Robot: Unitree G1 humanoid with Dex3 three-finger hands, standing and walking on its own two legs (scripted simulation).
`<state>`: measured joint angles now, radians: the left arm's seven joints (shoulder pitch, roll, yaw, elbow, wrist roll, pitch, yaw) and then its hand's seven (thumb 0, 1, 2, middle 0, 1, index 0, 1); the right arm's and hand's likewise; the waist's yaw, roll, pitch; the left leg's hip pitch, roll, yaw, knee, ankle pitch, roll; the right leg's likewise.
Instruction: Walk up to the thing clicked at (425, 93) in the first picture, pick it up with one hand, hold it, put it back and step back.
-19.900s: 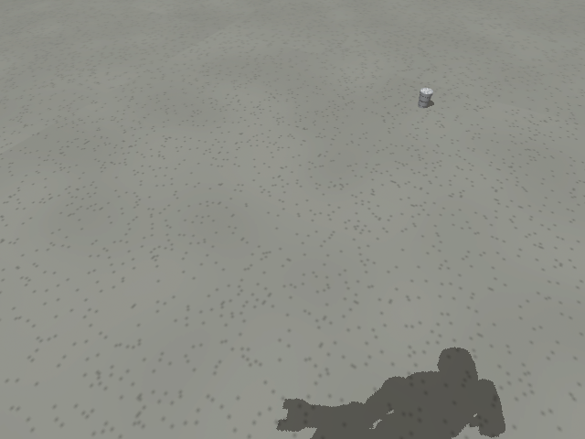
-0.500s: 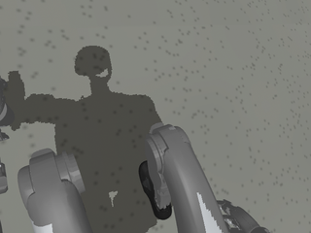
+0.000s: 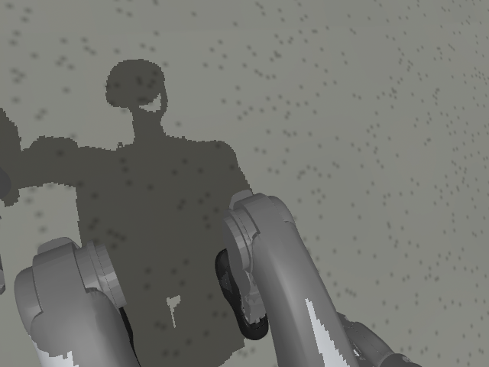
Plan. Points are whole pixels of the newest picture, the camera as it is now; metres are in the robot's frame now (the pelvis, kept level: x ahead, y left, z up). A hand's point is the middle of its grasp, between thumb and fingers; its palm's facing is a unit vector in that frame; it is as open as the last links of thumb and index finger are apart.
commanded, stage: close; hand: left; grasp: from above
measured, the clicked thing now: out of the picture +0.43 +0.32 -0.25
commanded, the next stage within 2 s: settle in 1.34 s
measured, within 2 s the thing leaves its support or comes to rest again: leaves its support in 1.82 s
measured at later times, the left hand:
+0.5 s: hand out of the picture +0.42 +0.32 -0.22, palm faces -0.42 -0.16 -0.89, open 13.0 cm
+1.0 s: hand out of the picture +0.41 +0.32 -0.22, palm faces -0.43 -0.15 -0.89, open 11.4 cm
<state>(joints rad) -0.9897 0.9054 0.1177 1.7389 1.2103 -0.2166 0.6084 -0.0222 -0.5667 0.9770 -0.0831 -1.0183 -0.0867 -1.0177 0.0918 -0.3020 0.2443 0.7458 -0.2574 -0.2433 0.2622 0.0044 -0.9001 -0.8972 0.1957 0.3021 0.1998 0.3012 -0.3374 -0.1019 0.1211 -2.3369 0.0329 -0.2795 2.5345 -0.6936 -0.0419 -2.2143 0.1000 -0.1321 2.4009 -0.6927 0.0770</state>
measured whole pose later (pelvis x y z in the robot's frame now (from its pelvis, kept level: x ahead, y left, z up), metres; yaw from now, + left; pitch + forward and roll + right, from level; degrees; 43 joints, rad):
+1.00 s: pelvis -0.01 +0.00 +0.00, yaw +0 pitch +26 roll -12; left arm -0.99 0.92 0.10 1.77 1.25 -0.25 0.65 0.00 -0.19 0.79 -0.41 -0.94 -0.42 -0.91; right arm 0.10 -0.33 0.25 0.72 -0.26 -0.25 0.24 0.01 -0.90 -0.89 0.20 0.30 0.20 0.30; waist -0.34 -0.11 0.12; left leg -2.33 0.04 -0.28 2.53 -0.68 -0.05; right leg -2.21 0.10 -0.14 2.40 -0.67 0.07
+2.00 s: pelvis +0.01 +0.00 +0.02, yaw +3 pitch +33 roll -10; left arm -0.82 0.72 0.08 1.30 1.17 -0.11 0.47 0.01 0.01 0.61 -0.71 -0.86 -0.59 -0.83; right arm 0.13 -0.29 0.09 0.75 -0.16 -0.13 0.22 0.01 -0.92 -0.90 0.20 0.30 0.20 0.30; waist -0.23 -0.03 -0.04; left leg -2.34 0.02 -0.22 2.44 -0.69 -0.04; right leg -2.22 0.06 -0.09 2.35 -0.72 0.05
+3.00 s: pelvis +0.00 +0.00 +0.14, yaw +9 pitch +34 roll -7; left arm -0.62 0.60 -0.02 0.88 1.04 -0.08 0.11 0.00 -0.04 0.66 -0.75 -0.84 -0.63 -0.80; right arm 0.18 -0.27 -0.01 0.65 -0.02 0.04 0.07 0.01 -0.92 -0.90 0.20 0.30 0.20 0.30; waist -0.12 0.04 -0.18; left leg -2.01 0.03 -0.12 2.04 -0.63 -0.02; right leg -1.91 0.02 -0.04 1.99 -0.68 0.04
